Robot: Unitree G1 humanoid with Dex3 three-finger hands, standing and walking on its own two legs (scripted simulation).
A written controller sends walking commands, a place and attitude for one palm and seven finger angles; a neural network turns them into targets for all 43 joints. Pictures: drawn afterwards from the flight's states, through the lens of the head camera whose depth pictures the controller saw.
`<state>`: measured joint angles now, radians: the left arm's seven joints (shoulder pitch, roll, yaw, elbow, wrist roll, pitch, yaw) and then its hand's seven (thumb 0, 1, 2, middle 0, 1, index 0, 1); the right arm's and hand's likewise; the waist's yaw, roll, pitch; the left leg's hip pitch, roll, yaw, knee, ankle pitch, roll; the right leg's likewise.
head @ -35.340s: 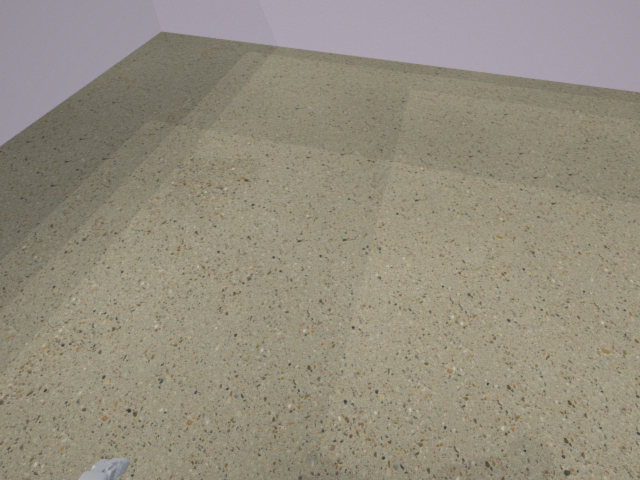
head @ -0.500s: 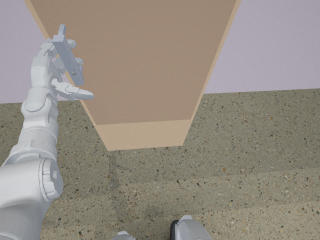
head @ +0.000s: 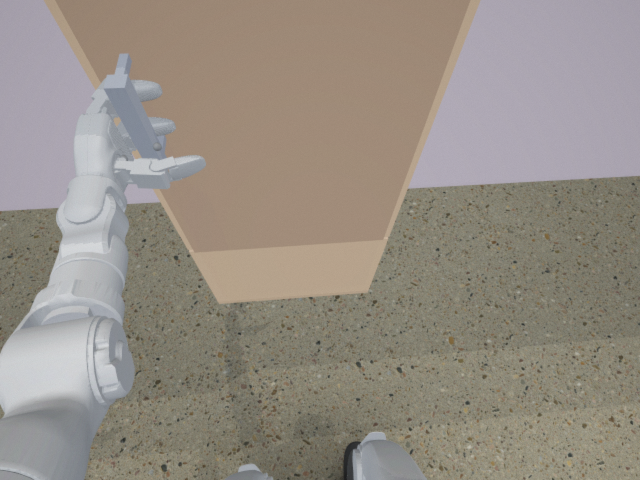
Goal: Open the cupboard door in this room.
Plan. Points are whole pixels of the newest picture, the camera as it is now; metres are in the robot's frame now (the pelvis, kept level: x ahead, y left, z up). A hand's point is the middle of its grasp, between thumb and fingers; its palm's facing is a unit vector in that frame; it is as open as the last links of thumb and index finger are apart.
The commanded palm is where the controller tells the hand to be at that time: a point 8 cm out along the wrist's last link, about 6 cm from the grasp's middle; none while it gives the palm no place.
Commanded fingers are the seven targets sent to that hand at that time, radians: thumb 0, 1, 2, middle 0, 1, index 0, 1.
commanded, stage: close the thumb around the handle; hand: left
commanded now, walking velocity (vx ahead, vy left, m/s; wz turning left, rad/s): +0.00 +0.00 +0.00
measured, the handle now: (142, 118) +0.55 +0.19 +0.09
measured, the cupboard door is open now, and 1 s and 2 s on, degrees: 0 14 37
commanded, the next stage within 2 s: pull the door open along its arc in 0.40 s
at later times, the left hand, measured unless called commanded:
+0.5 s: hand (152, 149) +0.49 +0.17 +0.10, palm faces -0.01 -1.00 +0.00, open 5.8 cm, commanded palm +0.47 +0.22 +0.09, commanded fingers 0.00 0.90 0.90 -0.40 -1.35 -0.40 -1.35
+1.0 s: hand (165, 213) +0.40 +0.14 +0.10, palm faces +0.01 -1.00 +0.03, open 6.1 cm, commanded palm +0.34 +0.20 +0.09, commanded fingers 0.00 0.90 0.90 -0.40 -1.35 -0.40 -1.35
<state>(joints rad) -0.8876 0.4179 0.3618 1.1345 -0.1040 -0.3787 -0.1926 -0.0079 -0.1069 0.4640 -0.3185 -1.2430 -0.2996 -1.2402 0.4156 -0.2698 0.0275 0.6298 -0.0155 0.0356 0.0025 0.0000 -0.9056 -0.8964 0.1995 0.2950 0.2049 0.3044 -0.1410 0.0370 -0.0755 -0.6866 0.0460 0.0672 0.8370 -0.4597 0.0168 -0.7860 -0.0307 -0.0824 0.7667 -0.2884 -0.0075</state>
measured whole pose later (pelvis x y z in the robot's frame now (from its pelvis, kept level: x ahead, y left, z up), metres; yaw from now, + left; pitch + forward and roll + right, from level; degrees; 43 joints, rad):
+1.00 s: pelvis +0.01 +0.00 +0.01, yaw -1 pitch +13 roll -1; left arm -0.33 0.18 0.22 0.49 -0.19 -0.28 -0.12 0.00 0.69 0.74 -0.35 -1.34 -0.34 -1.31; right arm 0.34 -0.25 0.00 0.55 0.02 0.03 0.02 0.00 -0.91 -0.90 0.20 0.29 0.20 0.30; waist -0.05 0.05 -0.11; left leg -0.51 0.04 0.10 0.71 -0.44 0.02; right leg -0.63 -0.02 -0.05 0.68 -0.27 0.00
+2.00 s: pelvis +0.00 -0.04 +0.02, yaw +3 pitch +4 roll +1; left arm 0.16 -0.08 -0.23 -0.06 0.06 -0.08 0.53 0.02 0.40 0.68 -0.34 -1.28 -0.36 -1.28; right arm 0.17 -0.20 0.01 0.56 -0.06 0.03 -0.02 0.01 -0.91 -0.90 0.20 0.29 0.20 0.30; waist 0.01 0.06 -0.05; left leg -0.35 0.05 0.00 0.70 -0.41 -0.04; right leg -0.46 -0.03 -0.14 0.71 -0.32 -0.06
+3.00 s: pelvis -0.01 -0.01 +0.01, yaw +3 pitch +4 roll +1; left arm 0.14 0.03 -0.25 -0.07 -0.03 -0.12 0.06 -0.01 -0.50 0.29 -0.19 -0.37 -0.18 -0.38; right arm 0.23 -0.21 0.04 0.52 0.00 -0.09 -0.01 0.01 -0.91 -0.90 0.20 0.29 0.20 0.30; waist 0.03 0.04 -0.03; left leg -0.40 0.00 0.04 0.76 -0.43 0.01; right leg -0.52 -0.07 -0.10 0.76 -0.31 -0.01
